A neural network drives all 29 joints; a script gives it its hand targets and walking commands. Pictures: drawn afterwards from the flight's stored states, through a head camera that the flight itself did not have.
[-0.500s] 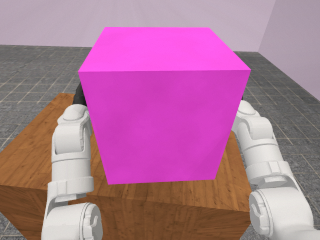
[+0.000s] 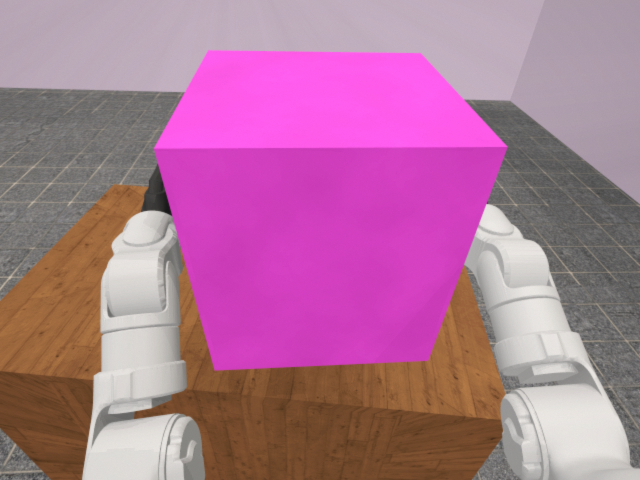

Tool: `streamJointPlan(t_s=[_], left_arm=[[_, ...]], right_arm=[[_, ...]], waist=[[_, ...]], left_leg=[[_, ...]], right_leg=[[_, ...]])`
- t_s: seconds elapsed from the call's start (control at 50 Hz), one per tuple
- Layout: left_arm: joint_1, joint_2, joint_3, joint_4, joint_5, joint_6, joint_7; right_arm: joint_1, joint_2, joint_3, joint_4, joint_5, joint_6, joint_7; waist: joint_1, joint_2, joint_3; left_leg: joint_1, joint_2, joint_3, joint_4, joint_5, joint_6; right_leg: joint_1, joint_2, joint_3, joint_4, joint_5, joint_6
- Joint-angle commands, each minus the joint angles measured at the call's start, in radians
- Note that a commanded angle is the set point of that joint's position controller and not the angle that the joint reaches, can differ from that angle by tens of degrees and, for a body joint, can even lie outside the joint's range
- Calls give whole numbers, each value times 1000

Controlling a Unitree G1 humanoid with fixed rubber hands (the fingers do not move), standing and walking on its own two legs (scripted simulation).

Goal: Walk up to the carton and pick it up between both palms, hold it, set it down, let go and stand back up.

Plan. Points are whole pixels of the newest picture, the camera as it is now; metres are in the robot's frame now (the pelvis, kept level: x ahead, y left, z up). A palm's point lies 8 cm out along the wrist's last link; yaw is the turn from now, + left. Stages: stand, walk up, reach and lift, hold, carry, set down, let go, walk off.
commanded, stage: hold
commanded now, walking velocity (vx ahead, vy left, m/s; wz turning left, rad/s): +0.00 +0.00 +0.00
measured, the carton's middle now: (320, 208) +0.38 -0.01 +0.20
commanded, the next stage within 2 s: none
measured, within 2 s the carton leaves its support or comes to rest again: neither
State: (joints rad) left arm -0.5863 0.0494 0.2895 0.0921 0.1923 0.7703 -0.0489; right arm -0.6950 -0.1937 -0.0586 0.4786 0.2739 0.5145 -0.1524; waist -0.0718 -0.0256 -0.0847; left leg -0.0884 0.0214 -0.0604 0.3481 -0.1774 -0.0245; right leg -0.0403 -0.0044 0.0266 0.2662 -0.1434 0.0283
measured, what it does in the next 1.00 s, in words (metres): stands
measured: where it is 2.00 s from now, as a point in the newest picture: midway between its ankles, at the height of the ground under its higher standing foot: outside the picture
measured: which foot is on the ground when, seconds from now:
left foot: down 0.00-1.00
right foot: down 0.00-1.00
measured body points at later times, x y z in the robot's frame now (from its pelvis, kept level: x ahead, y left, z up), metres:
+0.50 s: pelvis +0.00 +0.00 +0.00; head -0.06 +0.02 +0.44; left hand +0.37 +0.18 +0.21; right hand +0.38 -0.18 +0.22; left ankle +0.01 +0.13 -0.75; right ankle +0.01 -0.14 -0.75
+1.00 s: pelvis +0.00 +0.00 +0.00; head -0.06 +0.02 +0.45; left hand +0.37 +0.17 +0.22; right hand +0.37 -0.20 +0.22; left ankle +0.01 +0.13 -0.75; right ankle +0.01 -0.14 -0.75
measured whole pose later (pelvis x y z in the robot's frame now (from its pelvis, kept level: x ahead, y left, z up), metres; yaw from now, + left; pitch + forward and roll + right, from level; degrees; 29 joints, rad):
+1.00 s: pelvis +0.00 +0.00 +0.00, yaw +0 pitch -5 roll -1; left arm -0.62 0.04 0.30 0.11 0.22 0.77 -0.06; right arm -0.70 -0.19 -0.08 0.48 0.25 0.51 -0.14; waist -0.09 -0.03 -0.07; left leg -0.07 0.02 -0.06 0.33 -0.17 -0.03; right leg -0.03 0.00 0.03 0.26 -0.14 0.02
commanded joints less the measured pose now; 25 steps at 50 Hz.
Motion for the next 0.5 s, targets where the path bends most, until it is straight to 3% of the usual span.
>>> streamJointPlan(t_s=[0.0,0.1,0.12,0.18,0.22,0.24,0.26,0.36,0.38,0.4,0.42,0.46,0.48], left_arm=[[-707,-495,-458,-82,-150,-58,-128],[-754,-511,-470,-79,-177,-71,-129],[-758,-508,-481,-69,-179,-75,-128],[-769,-505,-478,-68,-176,-81,-127],[-727,-501,-433,-8,-150,-72,-137],[-705,-493,-431,-10,-147,-69,-138],[-726,-498,-440,-31,-155,-71,-139],[-735,-493,-445,-69,-152,-67,-148],[-751,-497,-462,-80,-160,-68,-148],[-744,-508,-456,-68,-167,-69,-147],[-762,-502,-475,-90,-171,-76,-143],[-733,-515,-491,-110,-183,-82,-132],[-723,-511,-500,-109,-182,-82,-130]], right_arm=[[-840,569,345,-318,104,-54,149],[-890,605,351,-331,106,-62,148],[-871,609,343,-321,103,-63,148],[-848,614,340,-275,96,-60,151],[-848,600,326,-247,92,-59,152],[-855,594,335,-264,93,-61,153],[-850,597,332,-265,95,-60,150],[-837,594,332,-265,108,-56,137],[-846,592,330,-285,109,-55,137],[-898,595,356,-332,128,-62,141],[-871,605,346,-313,125,-60,140],[-873,602,370,-365,138,-68,141],[-828,594,360,-339,138,-61,136]], waist=[[17,33,-323],[13,17,-362],[-3,24,-365],[-1,26,-353],[8,22,-311],[21,11,-316],[4,35,-337],[2,30,-319],[-16,54,-337],[8,32,-369],[-8,41,-356],[-3,60,-412],[-9,59,-376]], left_leg=[[68,-66,66,-68,199,-10],[49,-70,71,-57,181,-2],[49,-69,66,-60,168,-3],[41,-77,70,-62,154,-1],[31,-76,74,-79,119,4],[34,-71,67,-71,150,3],[48,-69,70,-60,178,-3],[46,-74,73,-48,221,-13],[54,-72,67,-46,220,-20],[62,-75,66,-45,235,-12],[60,-73,60,-41,250,-17],[90,-73,59,-14,326,-27],[97,-71,55,-12,338,-32]], right_leg=[[58,75,-55,-28,121,-7],[61,71,-46,-27,135,-4],[72,67,-40,-23,139,-6],[81,64,-42,-22,142,1],[64,59,-42,-30,112,2],[76,65,-47,-22,130,0],[85,64,-44,-21,152,-2],[95,68,-48,-15,198,-3],[87,69,-45,-15,181,-1],[86,72,-46,-16,190,-2],[85,75,-46,-15,196,-5],[99,77,-49,1,253,-4],[89,78,-46,-6,263,-3]])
